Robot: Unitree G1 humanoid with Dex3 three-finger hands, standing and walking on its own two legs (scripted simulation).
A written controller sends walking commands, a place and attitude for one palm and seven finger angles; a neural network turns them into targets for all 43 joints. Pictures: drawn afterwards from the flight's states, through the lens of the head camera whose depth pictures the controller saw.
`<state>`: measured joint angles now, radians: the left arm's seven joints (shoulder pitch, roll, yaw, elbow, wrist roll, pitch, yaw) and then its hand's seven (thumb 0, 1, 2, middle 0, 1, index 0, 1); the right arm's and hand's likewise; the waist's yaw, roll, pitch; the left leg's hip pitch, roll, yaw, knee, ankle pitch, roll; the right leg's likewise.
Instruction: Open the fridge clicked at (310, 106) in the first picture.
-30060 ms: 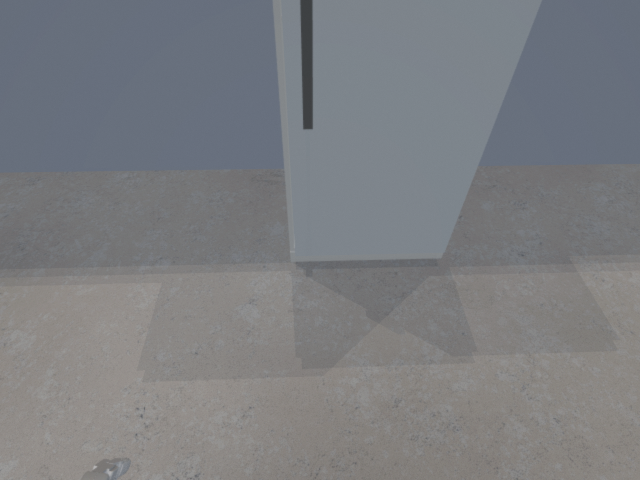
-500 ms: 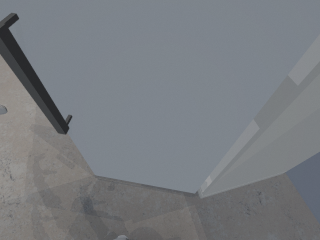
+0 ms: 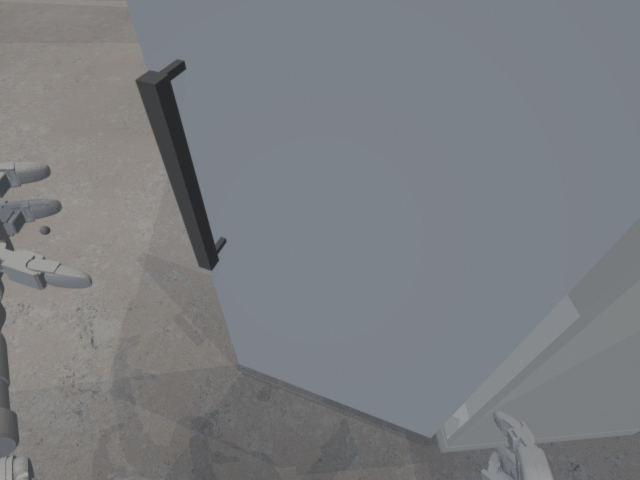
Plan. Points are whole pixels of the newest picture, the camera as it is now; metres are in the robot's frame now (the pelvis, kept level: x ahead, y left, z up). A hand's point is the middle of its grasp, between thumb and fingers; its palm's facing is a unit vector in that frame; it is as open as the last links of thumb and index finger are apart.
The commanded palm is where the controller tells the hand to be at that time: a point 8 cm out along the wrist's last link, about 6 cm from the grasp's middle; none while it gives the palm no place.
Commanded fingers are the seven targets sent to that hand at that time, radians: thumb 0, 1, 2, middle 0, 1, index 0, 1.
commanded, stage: slip the hand off the handle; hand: left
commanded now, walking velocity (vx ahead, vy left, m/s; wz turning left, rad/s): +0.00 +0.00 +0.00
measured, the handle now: (195, 182) +0.48 +0.24 +0.09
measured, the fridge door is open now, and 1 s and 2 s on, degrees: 65 65 65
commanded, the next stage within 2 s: draw the hand back to the body in 0.10 s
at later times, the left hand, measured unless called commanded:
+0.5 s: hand (61, 253) +0.28 +0.30 +0.16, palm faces +0.05 -1.00 -0.05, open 14.7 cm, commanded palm +0.23 +0.35 +0.16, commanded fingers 0.00 -0.55 0.20 -0.25 -1.15 -0.25 -1.15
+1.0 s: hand (31, 304) +0.22 +0.30 +0.16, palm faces +0.53 -0.80 -0.27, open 13.0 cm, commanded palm +0.18 +0.32 +0.17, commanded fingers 0.00 0.17 0.55 -0.22 -0.73 -0.22 -0.73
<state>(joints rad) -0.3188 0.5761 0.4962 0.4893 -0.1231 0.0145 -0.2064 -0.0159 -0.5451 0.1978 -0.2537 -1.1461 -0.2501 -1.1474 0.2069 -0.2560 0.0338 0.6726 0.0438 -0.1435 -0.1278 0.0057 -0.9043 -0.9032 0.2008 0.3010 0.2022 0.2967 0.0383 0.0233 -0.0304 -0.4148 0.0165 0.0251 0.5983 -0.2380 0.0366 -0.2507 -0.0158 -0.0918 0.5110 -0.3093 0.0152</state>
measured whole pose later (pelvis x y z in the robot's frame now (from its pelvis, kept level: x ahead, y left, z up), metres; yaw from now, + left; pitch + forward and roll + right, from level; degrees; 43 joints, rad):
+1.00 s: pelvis -0.02 -0.01 +0.01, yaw -1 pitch -4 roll -1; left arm 0.17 0.37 0.40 -0.12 -0.12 -0.09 0.11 -0.01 -0.16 0.38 -0.24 -0.92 -0.24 -0.92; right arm 0.17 -0.22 0.06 0.72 0.00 -0.25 -0.10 0.01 -0.90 -0.90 0.20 0.30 0.20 0.30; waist 0.09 0.04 0.04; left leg -0.22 0.01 0.04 0.45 -0.16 0.02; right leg -0.09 -0.01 -0.06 0.42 -0.25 0.00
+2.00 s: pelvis +0.01 -0.05 +0.01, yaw -1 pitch -5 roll +0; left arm 0.43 0.35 0.34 -0.34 -0.07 -0.11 0.12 0.01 0.89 0.90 -0.21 -0.30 -0.21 -0.30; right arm 0.16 -0.24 0.00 0.70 0.00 -0.10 -0.10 0.01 -0.91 -0.90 0.20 0.30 0.20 0.30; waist 0.06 0.07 0.03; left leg -0.16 0.06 0.02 0.44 -0.19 -0.02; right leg -0.02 0.04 -0.08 0.38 -0.28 -0.04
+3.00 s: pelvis -0.19 +0.05 +0.00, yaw +0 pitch -1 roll +0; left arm 0.49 0.40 0.37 -0.55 -0.04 -0.16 0.15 0.01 0.89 0.90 -0.21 -0.30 -0.21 -0.30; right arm 0.15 -0.17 0.03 0.65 0.01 -0.05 -0.06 0.01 -0.91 -0.90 0.20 0.30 0.20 0.30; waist 0.10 -0.08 0.02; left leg -0.51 -0.03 0.07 0.88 -0.37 -0.05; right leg -0.21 0.00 0.05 0.54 -0.30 0.01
